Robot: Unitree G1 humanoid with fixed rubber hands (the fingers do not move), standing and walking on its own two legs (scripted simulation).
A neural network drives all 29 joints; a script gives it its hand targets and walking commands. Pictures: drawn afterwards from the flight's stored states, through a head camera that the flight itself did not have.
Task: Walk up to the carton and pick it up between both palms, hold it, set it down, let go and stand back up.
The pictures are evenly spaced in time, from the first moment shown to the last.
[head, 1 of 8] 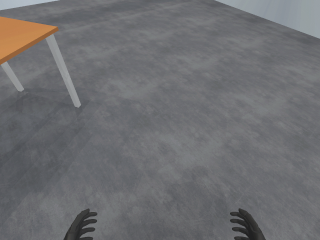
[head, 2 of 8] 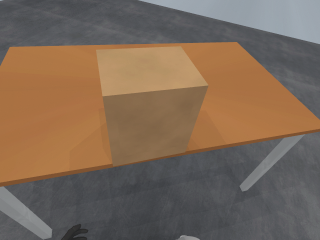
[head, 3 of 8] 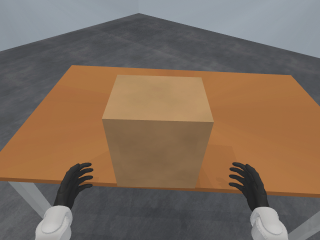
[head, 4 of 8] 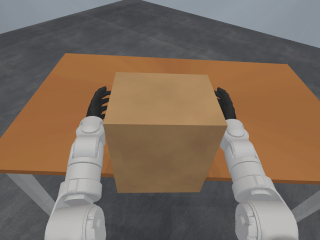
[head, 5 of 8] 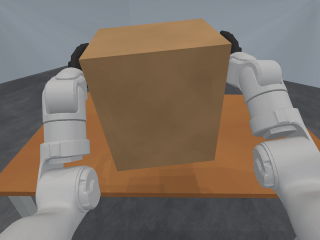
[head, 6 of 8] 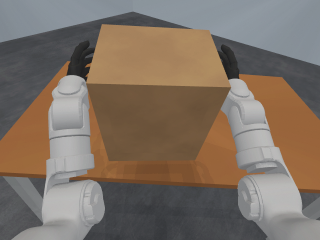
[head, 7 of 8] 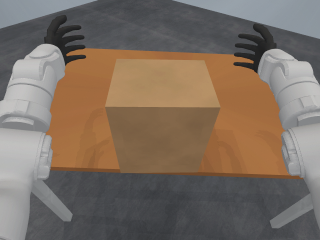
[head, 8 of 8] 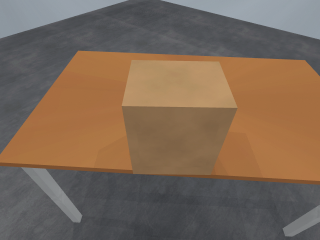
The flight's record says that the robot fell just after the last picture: no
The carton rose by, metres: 0.22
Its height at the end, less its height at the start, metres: +0.00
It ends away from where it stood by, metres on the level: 0.01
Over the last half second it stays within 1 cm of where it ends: yes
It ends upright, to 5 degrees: yes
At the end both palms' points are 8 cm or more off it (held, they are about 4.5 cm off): yes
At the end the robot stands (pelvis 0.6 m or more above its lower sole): yes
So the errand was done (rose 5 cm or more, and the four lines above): yes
